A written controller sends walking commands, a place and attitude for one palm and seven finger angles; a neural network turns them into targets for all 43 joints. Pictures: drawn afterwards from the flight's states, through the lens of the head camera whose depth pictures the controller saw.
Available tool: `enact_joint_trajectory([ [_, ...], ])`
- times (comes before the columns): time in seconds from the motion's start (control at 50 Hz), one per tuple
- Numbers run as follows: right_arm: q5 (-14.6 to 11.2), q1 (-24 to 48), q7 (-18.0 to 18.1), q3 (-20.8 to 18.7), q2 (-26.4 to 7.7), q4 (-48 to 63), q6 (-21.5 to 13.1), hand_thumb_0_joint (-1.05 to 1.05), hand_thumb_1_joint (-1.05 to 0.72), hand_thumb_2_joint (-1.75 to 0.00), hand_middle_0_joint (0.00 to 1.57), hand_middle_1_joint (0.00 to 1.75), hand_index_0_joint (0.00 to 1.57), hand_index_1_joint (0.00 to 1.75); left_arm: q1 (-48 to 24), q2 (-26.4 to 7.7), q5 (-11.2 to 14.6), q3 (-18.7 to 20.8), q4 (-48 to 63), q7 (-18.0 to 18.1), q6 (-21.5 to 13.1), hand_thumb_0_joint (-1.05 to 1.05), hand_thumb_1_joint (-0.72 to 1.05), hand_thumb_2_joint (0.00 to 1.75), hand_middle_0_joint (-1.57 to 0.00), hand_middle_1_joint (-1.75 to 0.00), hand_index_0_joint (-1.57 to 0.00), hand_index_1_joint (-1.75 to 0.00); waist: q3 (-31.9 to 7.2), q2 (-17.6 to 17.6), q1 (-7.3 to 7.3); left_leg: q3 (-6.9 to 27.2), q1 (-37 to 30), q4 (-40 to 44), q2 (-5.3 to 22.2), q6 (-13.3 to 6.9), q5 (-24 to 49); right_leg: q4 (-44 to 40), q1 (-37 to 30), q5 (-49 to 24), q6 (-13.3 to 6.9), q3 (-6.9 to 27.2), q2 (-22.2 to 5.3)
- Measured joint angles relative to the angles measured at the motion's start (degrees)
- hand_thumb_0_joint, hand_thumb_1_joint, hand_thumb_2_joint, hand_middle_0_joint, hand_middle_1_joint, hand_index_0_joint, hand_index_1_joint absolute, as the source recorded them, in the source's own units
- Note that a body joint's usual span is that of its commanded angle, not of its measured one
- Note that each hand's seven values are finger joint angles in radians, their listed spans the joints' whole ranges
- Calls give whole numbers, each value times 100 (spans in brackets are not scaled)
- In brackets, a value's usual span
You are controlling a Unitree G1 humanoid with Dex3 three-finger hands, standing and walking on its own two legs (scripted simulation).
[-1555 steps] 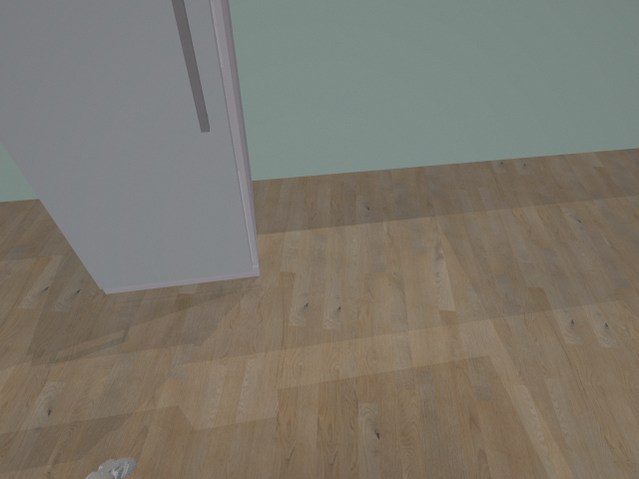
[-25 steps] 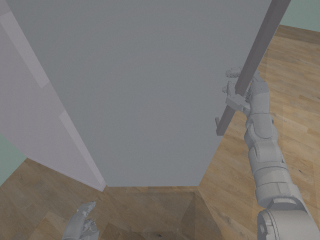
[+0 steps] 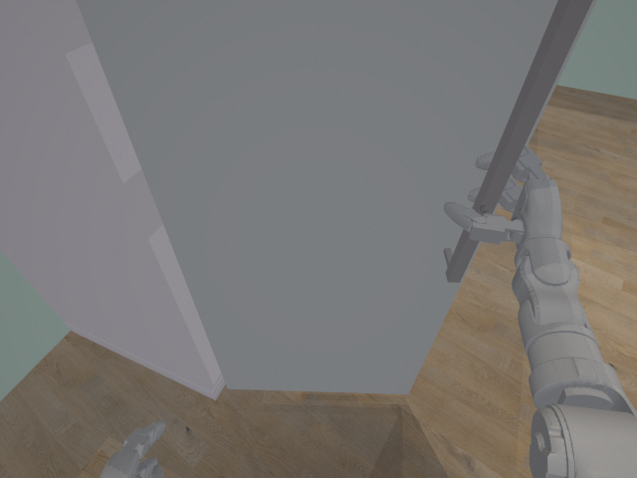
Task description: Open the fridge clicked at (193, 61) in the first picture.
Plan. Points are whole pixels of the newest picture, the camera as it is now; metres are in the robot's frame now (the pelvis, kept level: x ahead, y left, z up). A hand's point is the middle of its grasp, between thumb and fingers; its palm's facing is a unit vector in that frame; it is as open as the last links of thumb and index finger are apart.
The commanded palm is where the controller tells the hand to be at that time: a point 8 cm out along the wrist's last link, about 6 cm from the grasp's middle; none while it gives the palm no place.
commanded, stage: loosen the grip on the handle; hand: right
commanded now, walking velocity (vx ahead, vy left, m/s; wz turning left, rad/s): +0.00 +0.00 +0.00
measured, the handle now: (492, 166) +0.48 -0.16 +0.18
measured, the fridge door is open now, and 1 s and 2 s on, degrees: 68 68 68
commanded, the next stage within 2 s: slip the hand off the handle in 0.32 s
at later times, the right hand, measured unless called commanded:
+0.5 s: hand (499, 221) +0.43 -0.18 +0.13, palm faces +0.07 +0.99 -0.14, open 14.6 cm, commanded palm +0.40 -0.23 +0.14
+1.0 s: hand (553, 232) +0.42 -0.24 +0.13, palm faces +0.06 +0.99 -0.14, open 14.7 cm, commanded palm +0.39 -0.29 +0.14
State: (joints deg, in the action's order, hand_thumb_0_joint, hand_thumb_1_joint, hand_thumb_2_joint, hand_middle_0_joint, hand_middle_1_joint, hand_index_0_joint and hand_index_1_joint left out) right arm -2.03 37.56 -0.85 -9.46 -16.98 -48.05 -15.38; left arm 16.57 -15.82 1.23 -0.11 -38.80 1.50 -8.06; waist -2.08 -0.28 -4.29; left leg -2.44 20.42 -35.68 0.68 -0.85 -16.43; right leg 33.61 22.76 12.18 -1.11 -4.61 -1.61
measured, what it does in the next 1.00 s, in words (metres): stands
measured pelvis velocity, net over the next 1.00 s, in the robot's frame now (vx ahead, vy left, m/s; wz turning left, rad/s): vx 0.04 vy -0.02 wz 0.01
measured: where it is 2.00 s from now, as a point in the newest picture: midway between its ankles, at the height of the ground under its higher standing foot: outside the picture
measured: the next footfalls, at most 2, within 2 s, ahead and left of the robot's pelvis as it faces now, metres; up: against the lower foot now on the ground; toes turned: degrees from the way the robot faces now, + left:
none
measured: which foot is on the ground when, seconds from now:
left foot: down 0.00-1.00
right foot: down 0.00-1.00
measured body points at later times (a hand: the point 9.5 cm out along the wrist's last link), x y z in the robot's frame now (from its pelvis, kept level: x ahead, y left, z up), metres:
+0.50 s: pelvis +0.04 +0.01 +0.00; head +0.06 +0.01 +0.45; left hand +0.15 +0.27 -0.10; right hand +0.42 -0.23 +0.14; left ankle +0.03 +0.11 -0.73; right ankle +0.06 -0.11 -0.73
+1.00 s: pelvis +0.04 -0.02 -0.01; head +0.06 -0.02 +0.44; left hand +0.17 +0.23 -0.10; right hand +0.41 -0.29 +0.14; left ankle +0.03 +0.11 -0.73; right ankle +0.06 -0.11 -0.73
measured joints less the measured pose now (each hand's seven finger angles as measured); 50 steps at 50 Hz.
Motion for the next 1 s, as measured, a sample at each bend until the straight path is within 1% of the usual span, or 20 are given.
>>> enact_joint_trajectory([
  [0.06, -54, 106, -72, 49, -95, -107, -300, 0, 7, -44, 44, 139, 38, 134, 47, 2, 24, -38, -43, -10, -17, 1, 90, 90, -21, -30, -20, -30, 58, -32, 47, 9, 201, -163, -40, -39, -36, 148, 188, 29, 10, 74, 5],
  [0.12, -174, 178, -167, 96, -103, -155, -406, 0, 26, -34, 42, 136, 37, 133, 134, 20, 53, -63, -114, 4, -56, 1, 90, 90, -21, -30, -20, -30, 66, -40, 93, 10, 338, -229, -86, -67, -53, 244, 335, 74, 22, 162, 15],
  [0.18, -177, 91, -268, -67, -164, -95, -371, 0, 39, -28, 40, 133, 36, 130, 186, 41, 58, -97, -144, 24, -24, 2, 90, 90, -21, -30, -20, -30, 35, -30, 81, 48, 401, -228, -141, -86, -68, 276, 391, 120, 37, 189, 1],
  [0.22, -166, -94, -305, -156, -256, 62, -313, 0, 44, -25, 37, 130, 34, 128, 221, 53, 56, -98, -108, 47, 5, 2, 90, 90, -21, -30, -20, -30, 20, 1, 51, 85, 382, -188, -174, -91, -75, 253, 364, 140, 56, 168, -25],
  [0.26, -216, -322, -361, -174, -292, 325, -273, 0, 48, -23, 36, 128, 33, 126, 274, 64, 58, -70, -68, 61, 10, 2, 90, 90, -21, -30, -20, -30, 11, 40, 56, 107, 327, -131, -192, -92, -88, 221, 312, 167, 80, 150, -42],
  [0.32, -341, -681, -415, -166, -197, 782, -230, -1, 52, -22, 35, 125, 30, 122, 316, 64, 52, -37, -52, 70, 5, 2, 90, 90, -21, -30, -20, -30, -12, 95, 122, 130, 216, -35, -200, -82, -112, 165, 211, 222, 90, 130, -47],
  [0.38, -455, -981, -436, -251, -88, 1196, -150, -1, 54, -21, 33, 122, 29, 119, 262, 79, 46, -32, -46, 57, 32, 2, 90, 90, -21, -30, -20, -30, -43, 84, 182, 146, 117, 33, -190, -65, -146, 106, 115, 267, 82, 116, -34],
  [0.42, -463, -1157, -412, -244, -52, 1483, -73, -1, 54, -20, 31, 120, 28, 118, 209, 92, 48, -19, -7, 50, 42, 2, 90, 90, -21, -30, -20, -30, -66, 73, 222, 140, 67, 66, -181, -56, -171, 90, 77, 296, 76, 123, -23],
  [0.44, -426, -1194, -419, -243, -52, 1518, -80, -1, 55, -20, 30, 119, 27, 117, 171, 93, 43, -17, 7, 50, 42, 2, 90, 90, -21, -30, -20, -30, -80, 70, 238, 128, 58, 68, -175, -52, -186, 101, 81, 314, 73, 135, -17],
  [0.48, -372, -1228, -456, -286, -110, 1475, -44, -1, 55, -20, 29, 118, 27, 116, 69, 87, 35, -30, 55, 38, 81, 2, 90, 90, -21, -30, -20, -30, -104, 56, 252, 108, 85, 41, -161, -42, -224, 147, 126, 352, 68, 155, -4],
  [0.54, -364, -1322, -552, -405, -247, 1461, 71, -1, 55, -20, 27, 117, 26, 116, -77, 93, 42, -39, 155, 49, 152, 2, 90, 90, -21, -30, -20, -30, -93, 23, 269, 95, 117, 16, -148, -30, -261, 193, 175, 394, 55, 169, 10],
  [0.58, -418, -1432, -645, -478, -297, 1573, 94, -1, 55, -20, 27, 116, 26, 115, -122, 97, 50, -21, 212, 68, 160, 2, 90, 90, -21, -30, -20, -30, -91, 13, 308, 89, 113, 24, -144, -23, -273, 216, 189, 421, 45, 176, 14],
  [0.62, -490, -1532, -756, -527, -321, 1716, 42, -1, 55, -20, 26, 116, 26, 115, -144, 95, 51, -12, 231, 96, 152, 1, 90, 90, -21, -30, -20, -30, -103, 12, 355, 73, 90, 35, -138, -11, -289, 251, 194, 456, 34, 192, 20],
  [0.7, -595, -1590, -969, -505, -366, 1942, -69, -1, 56, -20, 26, 116, 26, 115, -162, 87, 66, -11, 208, 119, 149, 1, 90, 90, -21, -30, -20, -30, -168, 27, 430, 21, 48, 16, -112, 20, -343, 359, 218, 537, 8, 245, 48],
  [0.74, -636, -1540, -1074, -477, -403, 1908, -40, -1, 56, -20, 26, 116, 26, 115, -177, 85, 86, -31, 192, 125, 172, 1, 90, 90, -21, -30, -20, -30, -205, 45, 438, -2, 38, -1, -96, 38, -365, 411, 236, 569, -9, 268, 65],
  [0.78, -676, -1461, -1161, -454, -443, 1794, 79, -1, 56, -20, 25, 115, 26, 115, -188, 89, 115, -57, 196, 135, 205, 1, 90, 90, -21, -30, -20, -30, -231, 64, 430, -17, 45, -19, -78, 56, -378, 449, 260, 586, -26, 283, 83],
  [0.84, -705, -1364, -1244, -481, -494, 1584, 286, -1, 56, -20, 25, 115, 26, 115, -198, 108, 137, -106, 230, 159, 252, 1, 90, 90, -21, -30, -20, -30, -231, 85, 392, -16, 79, -37, -60, 78, -372, 480, 302, 586, -51, 280, 101],
  [0.88, -699, -1361, -1259, -540, -513, 1532, 352, -1, 56, -20, 25, 115, 26, 115, -177, 129, 129, -127, 271, 166, 269, 1, 90, 90, -21, -30, -20, -30, -217, 85, 367, 4, 119, -55, -54, 90, -361, 494, 333, 581, -65, 259, 105],
  [0.92, -675, -1416, -1257, -618, -519, 1587, 316, -1, 56, -20, 25, 115, 26, 115, -132, 148, 104, -142, 306, 165, 267, 1, 90, 90, -21, -30, -20, -30, -201, 82, 346, 29, 156, -78, -53, 99, -354, 513, 360, 581, -75, 235, 103],
  [1.0, -659, -1527, -1261, -745, -557, 1747, 79, -1, 55, -20, 25, 115, 26, 115, 7, 167, 68, -159, 299, 150, 251, 1, 90, 90, -21, -30, -20, -30, -206, 77, 328, 61, 207, -137, -58, 114, -358, 579, 403, 602, -87, 204, 93],
])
